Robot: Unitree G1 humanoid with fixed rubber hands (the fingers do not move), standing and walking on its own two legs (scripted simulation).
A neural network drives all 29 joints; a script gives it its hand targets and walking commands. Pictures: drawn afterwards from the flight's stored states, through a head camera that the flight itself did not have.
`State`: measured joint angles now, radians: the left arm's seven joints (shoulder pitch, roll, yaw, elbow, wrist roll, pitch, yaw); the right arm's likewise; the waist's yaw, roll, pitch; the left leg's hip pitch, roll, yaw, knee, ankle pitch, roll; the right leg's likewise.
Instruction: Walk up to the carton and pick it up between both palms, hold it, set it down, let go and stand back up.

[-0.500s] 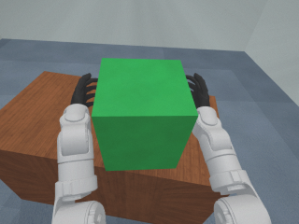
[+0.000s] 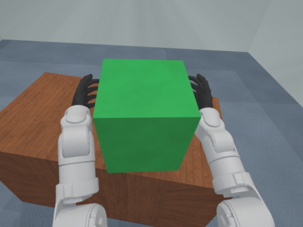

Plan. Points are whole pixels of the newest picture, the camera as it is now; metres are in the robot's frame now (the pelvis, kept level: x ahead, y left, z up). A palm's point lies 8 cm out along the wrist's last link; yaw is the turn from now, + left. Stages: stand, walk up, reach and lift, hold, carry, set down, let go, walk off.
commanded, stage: hold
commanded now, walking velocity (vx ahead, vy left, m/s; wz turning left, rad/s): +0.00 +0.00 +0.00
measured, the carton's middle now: (143, 118) +0.38 +0.01 +0.12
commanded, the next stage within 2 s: none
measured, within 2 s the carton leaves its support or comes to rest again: neither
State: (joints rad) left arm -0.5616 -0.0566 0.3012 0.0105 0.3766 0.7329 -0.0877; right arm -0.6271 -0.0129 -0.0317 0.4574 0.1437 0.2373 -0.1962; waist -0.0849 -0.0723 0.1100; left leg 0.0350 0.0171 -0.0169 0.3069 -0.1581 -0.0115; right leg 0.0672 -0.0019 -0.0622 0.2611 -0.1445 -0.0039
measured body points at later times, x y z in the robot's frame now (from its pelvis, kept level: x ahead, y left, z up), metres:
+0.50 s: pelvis +0.00 +0.00 +0.00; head -0.03 +0.03 +0.45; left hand +0.37 +0.16 +0.18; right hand +0.37 -0.15 +0.18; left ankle +0.02 +0.13 -0.75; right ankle +0.02 -0.11 -0.75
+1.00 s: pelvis +0.00 +0.00 +0.00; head -0.03 +0.03 +0.45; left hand +0.37 +0.16 +0.18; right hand +0.37 -0.15 +0.18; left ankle +0.02 +0.13 -0.75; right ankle +0.02 -0.11 -0.75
